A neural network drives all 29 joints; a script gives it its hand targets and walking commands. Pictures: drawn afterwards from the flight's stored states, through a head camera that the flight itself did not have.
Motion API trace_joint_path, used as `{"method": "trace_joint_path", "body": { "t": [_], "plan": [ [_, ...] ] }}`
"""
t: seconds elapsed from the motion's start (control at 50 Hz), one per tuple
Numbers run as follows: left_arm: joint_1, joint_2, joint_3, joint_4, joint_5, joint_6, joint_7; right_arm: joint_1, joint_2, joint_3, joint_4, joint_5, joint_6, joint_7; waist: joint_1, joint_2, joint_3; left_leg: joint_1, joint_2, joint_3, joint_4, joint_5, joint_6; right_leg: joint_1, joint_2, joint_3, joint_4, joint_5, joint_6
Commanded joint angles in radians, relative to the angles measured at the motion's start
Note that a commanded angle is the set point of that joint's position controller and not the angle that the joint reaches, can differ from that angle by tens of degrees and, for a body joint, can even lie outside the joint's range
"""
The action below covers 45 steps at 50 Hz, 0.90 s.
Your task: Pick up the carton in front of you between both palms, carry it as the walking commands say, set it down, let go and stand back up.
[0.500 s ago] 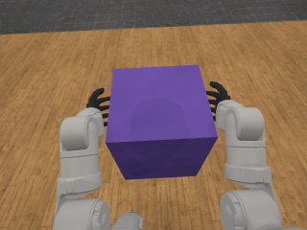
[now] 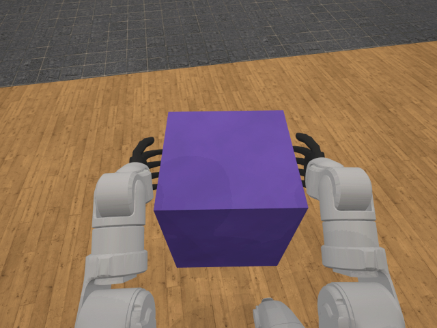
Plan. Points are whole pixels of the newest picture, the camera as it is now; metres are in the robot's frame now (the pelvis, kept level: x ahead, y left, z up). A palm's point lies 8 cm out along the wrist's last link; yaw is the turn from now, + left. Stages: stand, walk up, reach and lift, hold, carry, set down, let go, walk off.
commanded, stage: carry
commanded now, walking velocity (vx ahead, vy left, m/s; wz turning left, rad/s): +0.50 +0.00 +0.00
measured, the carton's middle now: (226, 194) +0.36 -0.02 +0.01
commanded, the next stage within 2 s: none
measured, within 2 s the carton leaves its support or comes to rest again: neither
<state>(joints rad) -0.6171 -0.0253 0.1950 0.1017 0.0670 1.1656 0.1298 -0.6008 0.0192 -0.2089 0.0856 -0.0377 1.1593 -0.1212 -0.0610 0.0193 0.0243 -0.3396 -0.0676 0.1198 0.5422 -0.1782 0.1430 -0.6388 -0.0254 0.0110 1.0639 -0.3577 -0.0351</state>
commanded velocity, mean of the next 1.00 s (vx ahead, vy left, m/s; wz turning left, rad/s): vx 0.50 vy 0.00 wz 0.00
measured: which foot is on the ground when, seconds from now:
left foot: down 0.00-0.26, up 0.28-0.76, down 0.78-1.00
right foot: up 0.00-0.24, down 0.26-0.78, up 0.80-1.00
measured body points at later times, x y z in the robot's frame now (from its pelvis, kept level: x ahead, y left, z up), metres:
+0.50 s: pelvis +0.32 -0.04 -0.04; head +0.36 -0.04 +0.41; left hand +0.67 +0.15 +0.05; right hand +0.70 -0.15 +0.05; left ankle +0.33 +0.12 -0.70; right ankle +0.31 -0.06 -0.77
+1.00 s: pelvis +0.62 +0.02 -0.08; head +0.67 +0.03 +0.37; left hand +1.00 +0.15 -0.01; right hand +0.98 -0.15 +0.00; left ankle +0.62 +0.05 -0.81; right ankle +0.63 -0.13 -0.74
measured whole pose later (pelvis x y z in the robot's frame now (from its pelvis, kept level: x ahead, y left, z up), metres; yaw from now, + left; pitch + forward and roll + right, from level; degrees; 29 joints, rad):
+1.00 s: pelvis +0.62 +0.02 -0.08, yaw +0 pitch +5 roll -2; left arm -0.62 -0.02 0.18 0.14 0.06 1.18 0.13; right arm -0.60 0.01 -0.20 0.12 -0.04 1.17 -0.13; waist -0.05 0.01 -0.01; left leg -0.37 -0.07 0.11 0.57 -0.16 0.14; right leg -0.65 -0.03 0.02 1.12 -0.38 -0.03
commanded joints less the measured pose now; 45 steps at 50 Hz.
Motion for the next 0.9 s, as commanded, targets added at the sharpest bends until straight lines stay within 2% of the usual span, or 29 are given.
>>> {"method": "trace_joint_path", "body": {
  "t": [0.0,0.08,0.14,0.16,0.2,0.22,0.24,0.26,0.28,0.3,0.32,0.34,0.36,0.38,0.42,0.46,0.52,0.58,0.66,0.7,0.72,0.74,0.76,0.78,0.8,0.82,0.84,0.86,0.88],
  "plan": [
    [-0.669,-1.084,-0.651,-0.163,-0.371,-0.055,-0.175,-0.764,1.133,0.709,-0.171,0.484,-0.027,0.257,-0.009,0.087,-0.537,0.526,0.275,-0.296,-0.069,0.782,0.009,-0.124,0.008,-0.048,-0.078,0.12,0.007],
    [-0.681,-1.029,-0.681,-0.221,-0.361,-0.051,-0.165,-0.742,1.083,0.722,-0.203,0.479,-0.026,0.258,-0.034,0.082,-0.498,0.571,0.19,-0.214,-0.041,0.844,-0.012,-0.117,0.057,-0.112,-0.295,0.312,-0.008],
    [-0.645,-0.97,-0.681,-0.215,-0.343,-0.026,-0.164,-0.677,1.023,0.711,-0.174,0.454,-0.012,0.252,-0.051,0.092,-0.465,0.569,0.141,-0.153,0.014,0.815,-0.02,-0.016,0.106,-0.162,-0.534,0.457,-0.023],
    [-0.632,-0.954,-0.675,-0.201,-0.341,-0.016,-0.168,-0.659,1.006,0.706,-0.152,0.445,-0.008,0.251,-0.042,0.098,-0.461,0.534,0.14,-0.135,0.045,0.792,-0.025,0.07,0.111,-0.162,-0.601,0.514,-0.038],
    [-0.614,-0.919,-0.651,-0.165,-0.338,0.001,-0.178,-0.649,0.981,0.696,-0.105,0.433,0.001,0.252,0.019,0.099,-0.48,0.444,0.154,-0.103,0.189,0.794,-0.045,0.291,0.107,-0.158,-0.677,0.585,-0.063],
    [-0.616,-0.905,-0.637,-0.145,-0.339,0.008,-0.185,-0.66,0.976,0.692,-0.082,0.433,0.006,0.253,0.074,0.074,-0.501,0.359,0.142,-0.06,0.325,0.711,-0.064,0.448,0.076,-0.148,-0.733,0.652,-0.067],
    [-0.621,-0.886,-0.614,-0.125,-0.341,0.014,-0.193,-0.686,0.97,0.685,-0.066,0.431,0.01,0.252,0.12,-0.002,-0.511,0.167,0.11,-0.043,0.494,0.42,-0.079,0.644,-0.026,-0.06,-0.66,0.812,-0.071],
    [-0.637,-0.868,-0.591,-0.094,-0.34,0.022,-0.201,-0.7,0.979,0.667,-0.042,0.419,0.02,0.25,0.101,-0.166,-0.531,-0.098,0.03,-0.047,0.628,-0.29,-0.089,0.87,-0.231,0.182,-0.449,1.266,-0.117],
    [-0.629,-0.845,-0.574,-0.054,-0.342,0.03,-0.205,-0.684,0.979,0.638,-0.001,0.416,0.036,0.243,0.124,-0.31,-0.644,-0.345,-0.039,-0.118,0.897,-0.48,-0.128,1.078,-0.383,0.49,-0.474,1.064,-0.31],
    [-0.613,-0.897,-0.58,-0.03,-0.367,0.03,-0.214,-0.713,0.965,0.625,-0.021,0.407,0.041,0.234,0.144,-0.248,-0.657,-0.419,0.013,-0.154,0.938,-0.428,-0.092,1.04,-0.365,0.551,-0.558,0.599,-0.337],
    [-0.663,-0.96,-0.597,-0.06,-0.403,0.026,-0.226,-0.752,0.988,0.624,-0.038,0.402,0.039,0.228,0.141,-0.155,-0.58,-0.446,0.046,-0.158,0.882,-0.365,-0.078,0.917,-0.301,0.51,-0.607,0.386,-0.296],
    [-0.745,-1.022,-0.621,-0.091,-0.446,0.023,-0.239,-0.773,1.015,0.612,-0.045,0.392,0.033,0.221,0.117,-0.053,-0.517,-0.42,0.069,-0.158,0.794,-0.307,-0.084,0.795,-0.261,0.44,-0.635,0.389,-0.253],
    [-0.816,-1.072,-0.645,-0.118,-0.483,0.018,-0.248,-0.777,1.034,0.601,-0.054,0.376,0.026,0.213,0.101,-0.022,-0.485,-0.376,0.085,-0.159,0.726,-0.269,-0.092,0.702,-0.246,0.388,-0.654,0.437,-0.233],
    [-0.862,-1.11,-0.661,-0.137,-0.51,0.012,-0.254,-0.771,1.045,0.597,-0.06,0.362,0.021,0.207,0.093,-0.024,-0.476,-0.326,0.091,-0.151,0.669,-0.247,-0.102,0.634,-0.237,0.357,-0.671,0.443,-0.204],
    [-0.886,-1.142,-0.671,-0.162,-0.537,0.001,-0.257,-0.751,1.064,0.595,-0.065,0.346,0.01,0.195,0.093,-0.072,-0.476,-0.311,0.092,-0.122,0.582,-0.204,-0.118,0.617,-0.212,0.286,-0.674,0.537,-0.165],
    [-0.864,-1.144,-0.669,-0.168,-0.541,-0.006,-0.257,-0.727,1.069,0.602,-0.071,0.33,0.0,0.183,0.111,-0.11,-0.49,-0.368,0.097,-0.101,0.508,-0.131,-0.123,0.691,-0.191,0.225,-0.641,0.719,-0.149],
    [-0.82,-1.125,-0.668,-0.182,-0.532,-0.014,-0.257,-0.702,1.06,0.625,-0.099,0.318,-0.01,0.17,0.134,-0.123,-0.503,-0.425,0.092,-0.075,0.404,0.015,-0.115,0.787,-0.153,0.153,-0.6,0.913,-0.132],
    [-0.793,-1.091,-0.677,-0.206,-0.519,-0.014,-0.254,-0.711,1.036,0.655,-0.145,0.323,-0.01,0.162,0.152,-0.111,-0.483,-0.413,0.06,-0.04,0.243,0.141,-0.106,0.827,-0.102,0.098,-0.578,0.953,-0.123],
    [-0.702,-1.046,-0.669,-0.139,-0.481,-0.003,-0.25,-0.67,0.992,0.657,-0.119,0.312,0.01,0.172,0.178,-0.119,-0.451,-0.297,0.005,0.013,-0.051,0.316,-0.082,0.844,-0.055,0.042,-0.499,0.914,-0.114],
    [-0.677,-1.035,-0.662,-0.089,-0.473,-0.001,-0.255,-0.645,0.971,0.64,-0.078,0.303,0.019,0.183,0.152,-0.137,-0.461,-0.123,-0.005,0.022,-0.142,0.387,-0.06,0.79,-0.056,0.02,-0.39,0.907,-0.098],
    [-0.68,-1.034,-0.66,-0.066,-0.473,-0.001,-0.259,-0.63,0.964,0.624,-0.052,0.293,0.02,0.188,0.111,-0.129,-0.486,0.008,0.003,0.036,-0.196,0.433,-0.056,0.747,-0.05,-0.016,-0.276,0.9,-0.076],
    [-0.69,-1.034,-0.66,-0.049,-0.471,-0.003,-0.263,-0.616,0.958,0.605,-0.03,0.285,0.02,0.195,0.06,-0.1,-0.509,0.185,0.055,0.012,-0.201,0.491,-0.054,0.632,-0.04,-0.051,-0.129,0.786,-0.053],
    [-0.698,-1.033,-0.655,-0.036,-0.465,-0.004,-0.266,-0.609,0.934,0.581,-0.012,0.282,0.02,0.203,0.038,0.004,-0.534,0.405,0.203,-0.142,-0.057,0.779,-0.05,0.39,0.0,-0.064,0.047,0.391,-0.034],
    [-0.722,-1.06,-0.638,0.006,-0.47,0.006,-0.266,-0.615,0.904,0.55,0.028,0.263,0.021,0.205,0.021,0.212,-0.627,0.725,0.444,-0.492,0.063,1.039,0.126,0.043,0.121,-0.026,0.287,-0.226,0.025],
    [-0.717,-1.064,-0.621,0.014,-0.464,0.009,-0.262,-0.595,0.925,0.546,0.066,0.275,0.019,0.21,-0.008,0.222,-0.695,0.795,0.502,-0.684,0.007,0.598,0.254,-0.12,0.117,0.032,0.456,-0.268,0.023],
    [-0.746,-1.077,-0.633,-0.01,-0.459,0.004,-0.257,-0.616,0.99,0.572,0.048,0.308,0.011,0.222,-0.015,0.146,-0.643,0.69,0.439,-0.658,-0.06,0.297,0.229,-0.171,0.067,0.045,0.435,-0.214,-0.007],
    [-0.796,-1.098,-0.629,-0.048,-0.459,-0.007,-0.251,-0.697,1.046,0.6,-0.003,0.351,0.003,0.233,-0.004,0.046,-0.569,0.558,0.387,-0.59,-0.098,0.225,0.175,-0.162,0.038,0.045,0.348,-0.156,-0.014],
    [-0.811,-1.111,-0.626,-0.068,-0.452,-0.016,-0.241,-0.776,1.092,0.628,-0.049,0.394,-0.002,0.241,0.02,-0.006,-0.518,0.446,0.354,-0.527,-0.117,0.27,0.132,-0.13,0.015,0.042,0.259,-0.108,-0.012],
    [-0.806,-1.111,-0.62,-0.084,-0.444,-0.022,-0.228,-0.831,1.126,0.655,-0.084,0.431,-0.006,0.246,0.032,-0.005,-0.509,0.371,0.339,-0.481,-0.131,0.259,0.108,-0.074,0.003,0.038,0.2,-0.08,-0.007]
  ]
}}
